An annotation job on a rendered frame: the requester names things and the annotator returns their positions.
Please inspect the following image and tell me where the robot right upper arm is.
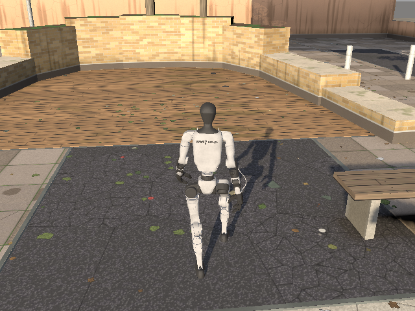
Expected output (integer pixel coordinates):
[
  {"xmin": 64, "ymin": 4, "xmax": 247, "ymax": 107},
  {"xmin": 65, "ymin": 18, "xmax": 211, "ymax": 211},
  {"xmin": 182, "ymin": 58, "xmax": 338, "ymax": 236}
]
[{"xmin": 221, "ymin": 131, "xmax": 235, "ymax": 168}]

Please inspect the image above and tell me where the robot left hand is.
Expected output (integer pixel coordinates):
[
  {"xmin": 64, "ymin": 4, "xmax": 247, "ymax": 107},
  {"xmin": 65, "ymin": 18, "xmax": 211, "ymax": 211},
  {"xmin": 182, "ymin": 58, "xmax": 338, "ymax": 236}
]
[{"xmin": 176, "ymin": 172, "xmax": 192, "ymax": 184}]

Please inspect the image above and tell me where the robot right hand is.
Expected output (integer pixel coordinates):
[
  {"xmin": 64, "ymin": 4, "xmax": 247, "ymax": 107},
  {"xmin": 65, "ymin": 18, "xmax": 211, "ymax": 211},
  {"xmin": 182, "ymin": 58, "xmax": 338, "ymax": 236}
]
[{"xmin": 228, "ymin": 193, "xmax": 243, "ymax": 213}]

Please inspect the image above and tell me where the robot left forearm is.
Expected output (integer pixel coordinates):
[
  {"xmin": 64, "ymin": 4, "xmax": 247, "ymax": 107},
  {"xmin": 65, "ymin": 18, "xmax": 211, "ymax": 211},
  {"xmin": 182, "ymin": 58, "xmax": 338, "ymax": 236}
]
[{"xmin": 176, "ymin": 155, "xmax": 185, "ymax": 176}]

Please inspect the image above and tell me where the left robot thigh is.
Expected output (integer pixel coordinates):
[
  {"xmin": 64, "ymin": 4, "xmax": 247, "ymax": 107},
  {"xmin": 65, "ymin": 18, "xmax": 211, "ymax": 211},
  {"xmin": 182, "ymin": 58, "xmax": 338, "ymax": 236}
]
[{"xmin": 185, "ymin": 182, "xmax": 202, "ymax": 236}]

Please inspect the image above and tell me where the robot right forearm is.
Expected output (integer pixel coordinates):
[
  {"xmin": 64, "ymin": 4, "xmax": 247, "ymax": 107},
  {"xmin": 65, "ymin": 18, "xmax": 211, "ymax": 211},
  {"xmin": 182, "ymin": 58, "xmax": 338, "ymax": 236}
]
[{"xmin": 229, "ymin": 158, "xmax": 243, "ymax": 194}]

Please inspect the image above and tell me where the robot left upper arm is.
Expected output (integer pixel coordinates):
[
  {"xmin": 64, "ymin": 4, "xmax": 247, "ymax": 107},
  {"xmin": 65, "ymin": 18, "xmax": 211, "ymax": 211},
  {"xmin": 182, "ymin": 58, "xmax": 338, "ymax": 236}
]
[{"xmin": 178, "ymin": 130, "xmax": 194, "ymax": 165}]

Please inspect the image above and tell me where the left robot shin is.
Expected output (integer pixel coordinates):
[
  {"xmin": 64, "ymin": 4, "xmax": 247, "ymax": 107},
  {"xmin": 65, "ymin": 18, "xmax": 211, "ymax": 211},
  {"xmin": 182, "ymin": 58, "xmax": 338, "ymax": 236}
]
[{"xmin": 191, "ymin": 224, "xmax": 203, "ymax": 270}]

